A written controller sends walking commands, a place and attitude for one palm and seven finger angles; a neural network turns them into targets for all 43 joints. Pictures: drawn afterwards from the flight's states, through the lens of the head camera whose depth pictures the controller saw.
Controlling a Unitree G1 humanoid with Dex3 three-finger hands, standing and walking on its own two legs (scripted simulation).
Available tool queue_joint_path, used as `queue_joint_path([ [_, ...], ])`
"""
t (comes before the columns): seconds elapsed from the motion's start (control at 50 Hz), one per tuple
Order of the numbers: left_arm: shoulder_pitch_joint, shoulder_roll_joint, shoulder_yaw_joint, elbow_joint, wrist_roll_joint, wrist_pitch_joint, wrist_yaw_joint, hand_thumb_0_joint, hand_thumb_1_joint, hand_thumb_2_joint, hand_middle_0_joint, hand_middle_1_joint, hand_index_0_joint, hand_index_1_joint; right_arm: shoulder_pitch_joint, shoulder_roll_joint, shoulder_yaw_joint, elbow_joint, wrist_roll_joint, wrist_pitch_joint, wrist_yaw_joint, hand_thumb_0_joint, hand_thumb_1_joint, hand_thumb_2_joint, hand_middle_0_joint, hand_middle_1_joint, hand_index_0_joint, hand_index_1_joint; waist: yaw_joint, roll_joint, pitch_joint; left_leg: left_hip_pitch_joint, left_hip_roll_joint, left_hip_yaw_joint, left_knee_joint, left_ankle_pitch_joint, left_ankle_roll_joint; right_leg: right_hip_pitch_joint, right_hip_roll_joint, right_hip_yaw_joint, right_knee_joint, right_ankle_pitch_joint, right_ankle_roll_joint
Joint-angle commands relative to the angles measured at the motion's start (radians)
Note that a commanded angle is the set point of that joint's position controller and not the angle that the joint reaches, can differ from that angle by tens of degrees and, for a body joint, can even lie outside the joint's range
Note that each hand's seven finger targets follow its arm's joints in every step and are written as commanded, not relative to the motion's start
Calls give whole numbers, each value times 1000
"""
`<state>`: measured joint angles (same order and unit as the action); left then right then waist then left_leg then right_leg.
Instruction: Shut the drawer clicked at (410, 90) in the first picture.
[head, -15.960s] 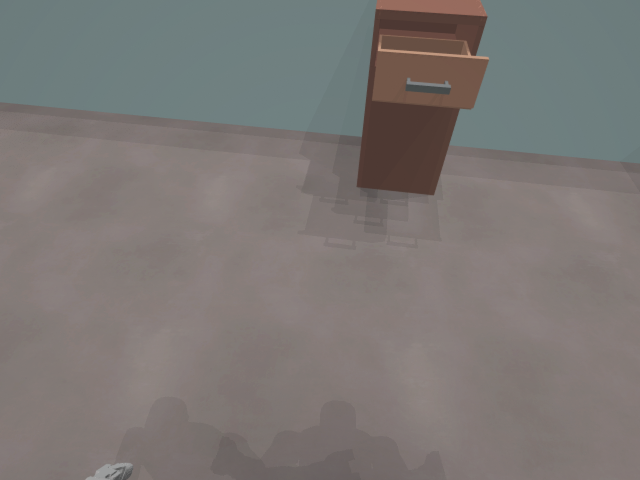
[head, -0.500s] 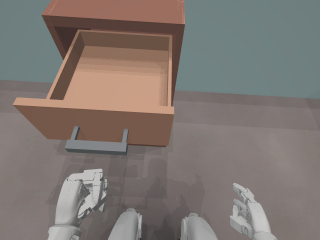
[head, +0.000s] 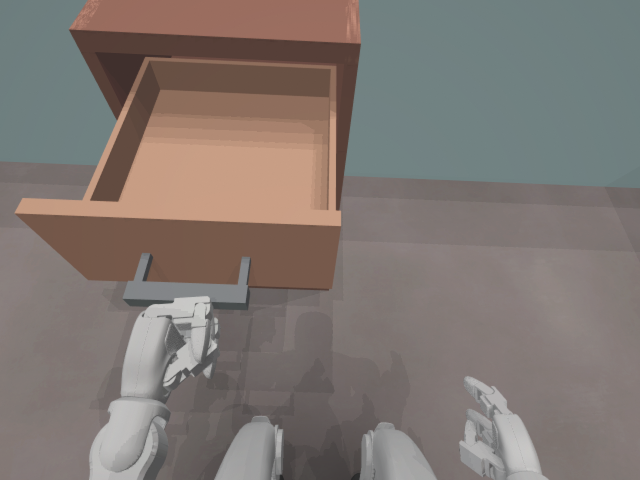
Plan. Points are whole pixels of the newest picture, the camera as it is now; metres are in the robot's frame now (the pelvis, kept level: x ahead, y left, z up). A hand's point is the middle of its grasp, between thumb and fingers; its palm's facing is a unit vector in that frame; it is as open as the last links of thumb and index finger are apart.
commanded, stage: push the drawer shut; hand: left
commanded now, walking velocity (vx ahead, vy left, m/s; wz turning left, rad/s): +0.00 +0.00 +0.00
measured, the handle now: (192, 279) +0.34 +0.17 +0.04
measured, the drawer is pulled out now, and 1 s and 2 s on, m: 0.27 0.16 0.04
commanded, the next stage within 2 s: none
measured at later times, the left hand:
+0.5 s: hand (216, 310) +0.30 +0.13 +0.04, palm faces -0.06 -1.00 -0.04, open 2.9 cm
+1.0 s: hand (226, 257) +0.37 +0.13 +0.03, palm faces -0.03 -1.00 -0.04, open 2.8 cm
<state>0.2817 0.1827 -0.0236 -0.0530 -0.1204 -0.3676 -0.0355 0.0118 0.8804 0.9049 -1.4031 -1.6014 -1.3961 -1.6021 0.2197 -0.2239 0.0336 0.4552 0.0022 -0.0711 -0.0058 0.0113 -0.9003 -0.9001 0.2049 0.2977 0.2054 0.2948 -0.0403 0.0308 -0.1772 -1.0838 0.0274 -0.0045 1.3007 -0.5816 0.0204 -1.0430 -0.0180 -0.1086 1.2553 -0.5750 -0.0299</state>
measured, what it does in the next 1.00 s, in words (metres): stands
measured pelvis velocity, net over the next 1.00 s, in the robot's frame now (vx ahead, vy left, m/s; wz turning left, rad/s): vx -0.02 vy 0.01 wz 0.00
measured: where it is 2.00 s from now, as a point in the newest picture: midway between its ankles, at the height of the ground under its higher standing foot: outside the picture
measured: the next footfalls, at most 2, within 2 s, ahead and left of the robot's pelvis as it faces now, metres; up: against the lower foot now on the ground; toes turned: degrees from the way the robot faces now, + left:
none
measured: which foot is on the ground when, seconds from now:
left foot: down 0.00-1.00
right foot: down 0.00-1.00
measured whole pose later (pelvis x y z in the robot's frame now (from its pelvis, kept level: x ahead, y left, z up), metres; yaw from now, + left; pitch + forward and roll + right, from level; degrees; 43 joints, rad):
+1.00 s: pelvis -0.02 +0.01 +0.01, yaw +0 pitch +21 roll -2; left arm -0.34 0.20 0.07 0.55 -0.11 -0.42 -0.01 -0.05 0.79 0.93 -1.41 -1.60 -1.40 -1.60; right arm 0.22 -0.25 0.03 0.60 0.00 -0.03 -0.01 0.01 -0.90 -0.90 0.20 0.30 0.21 0.29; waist -0.08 0.02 -0.14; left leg -1.10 0.01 0.01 1.25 -0.52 0.04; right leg -1.06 -0.03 -0.09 1.21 -0.51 -0.01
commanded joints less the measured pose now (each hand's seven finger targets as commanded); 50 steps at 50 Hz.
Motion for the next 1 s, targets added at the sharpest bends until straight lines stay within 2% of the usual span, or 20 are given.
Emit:
queue_joint_path([
  [0.0,-100,35,19,-177,-13,-48,14,0,900,900,-1400,-1600,-1400,-1600,-17,-140,-63,-144,1,-44,-10,0,-900,-900,200,300,200,300,-18,-11,-275,220,-24,-42,-200,276,3,207,21,58,-202,256,3],
  [0.02,-133,37,15,-166,-11,-53,17,0,900,900,-1400,-1600,-1400,-1600,-17,-142,-60,-136,-1,-45,-14,0,-900,-900,200,300,200,300,-30,-18,-252,209,-22,-47,-198,270,5,193,23,55,-203,249,2],
  [0.12,-277,57,33,-111,-5,-99,23,0,900,900,-1400,-1600,-1400,-1600,-13,-147,-61,-96,-6,-54,-20,0,-900,-900,200,300,200,300,-45,-23,-234,192,-22,-50,-186,229,7,156,22,61,-204,197,2],
  [0.26,-418,77,54,-63,-13,-108,10,0,900,900,-1400,-1600,-1400,-1600,-25,-152,-64,-64,-3,-52,-21,0,-900,-900,200,300,200,300,-34,35,-323,243,-26,-48,-192,244,7,169,16,70,-204,206,0],
  [0.4,-544,81,66,25,-25,-71,7,0,900,900,-1400,-1600,-1400,-1600,-32,-156,-59,-43,4,-40,-22,0,-900,-900,200,300,200,300,-35,30,-322,251,-27,-50,-217,219,5,184,15,68,-224,185,2],
  [0.42,-547,80,70,50,-27,-68,10,0,900,900,-1400,-1600,-1400,-1600,-29,-158,-60,-39,3,-38,-22,0,-900,-900,200,300,200,300,-43,-4,-325,247,-25,-54,-217,223,8,185,18,66,-227,187,5],
  [0.48,-601,71,66,77,-28,-75,14,0,900,900,-1400,-1600,-1400,-1600,-32,-157,-58,-35,4,-35,-19,0,-900,-900,200,300,200,300,-40,12,-312,251,-26,-53,-231,194,4,176,16,66,-233,162,4],
  [0.56,-664,108,112,155,-25,-88,21,0,900,900,-1400,-1600,-1400,-1600,-26,-159,-57,-23,4,-26,-20,0,-900,-900,200,300,200,300,-41,-19,-293,226,-27,-46,-233,178,5,186,18,76,-243,148,5],
  [0.6,-687,89,101,183,-23,-96,21,0,900,900,-1400,-1600,-1400,-1600,-22,-156,-55,-19,2,-26,-17,0,-900,-900,200,300,200,300,-40,5,-289,228,-29,-45,-238,175,3,182,17,75,-242,147,3],
  [0.62,-711,120,126,203,-21,-100,24,0,900,900,-1400,-1600,-1400,-1600,-19,-161,-56,-14,3,-23,-17,0,-900,-900,200,300,200,300,-43,-2,-277,222,-27,-46,-237,166,4,170,18,75,-241,140,3],
  [0.66,-764,92,100,223,-14,-109,25,0,900,900,-1400,-1600,-1400,-1600,-16,-160,-57,-8,2,-19,-15,0,-900,-900,200,300,200,300,-50,16,-284,238,-27,-49,-242,159,1,151,17,71,-235,138,3],
  [0.7,-809,93,103,244,-13,-114,29,0,900,900,-1400,-1600,-1400,-1600,-8,-165,-59,0,1,-18,-14,0,-900,-900,200,300,200,300,-55,29,-295,252,-26,-53,-243,161,0,138,17,69,-231,144,2],
  [0.72,-815,107,113,270,-9,-112,32,0,900,900,-1400,-1600,-1400,-1600,3,-170,-59,5,1,-14,-16,0,-900,-900,200,300,200,300,-61,2,-289,255,-23,-62,-248,167,1,132,21,62,-227,149,2],
  [0.8,-883,110,121,300,-8,-115,32,0,900,900,-1400,-1600,-1400,-1600,15,-173,-64,18,0,-7,-15,0,-900,-900,200,300,200,300,-60,26,-344,284,-23,-59,-246,192,-3,139,18,66,-225,171,3],
  [0.82,-900,133,140,316,-6,-116,35,0,900,900,-1400,-1600,-1400,-1600,22,-179,-65,21,-1,-4,-17,0,-900,-900,200,300,200,300,-65,15,-347,287,-21,-67,-248,199,-3,131,20,61,-218,175,3],
  [0.86,-951,99,111,342,-2,-116,36,0,900,900,-1400,-1600,-1400,-1600,28,-175,-65,30,-1,1,-15,0,-900,-900,200,300,200,300,-75,22,-351,301,-20,-66,-248,207,-5,122,19,61,-220,182,5],
  [0.92,-1015,122,132,372,3,-121,43,0,900,900,-1400,-1600,-1400,-1600,44,-182,-69,43,-2,4,-15,0,-900,-900,200,300,200,300,-84,36,-365,323,-16,-75,-247,225,-7,100,22,56,-212,193,3],
  [0.94,-1007,116,135,391,8,-123,46,0,900,900,-1400,-1600,-1400,-1600,51,-180,-70,45,-4,7,-13,0,-900,-900,200,300,200,300,-75,39,-378,338,-16,-78,-252,238,-10,100,23,54,-211,197,2],
  [0.96,-1025,97,122,408,7,-122,47,0,900,900,-1400,-1600,-1400,-1600,54,-178,-70,47,-5,10,-11,0,-900,-900,200,300,200,300,-84,40,-376,339,-16,-73,-250,253,-9,104,22,55,-216,211,4],
  [0.98,-1041,121,147,414,6,-126,51,0,900,900,-1400,-1600,-1400,-1600,61,-180,-72,54,-6,12,-10,0,-900,-900,200,300,200,300,-80,32,-388,338,-15,-73,-249,259,-11,113,23,56,-215,216,4],
])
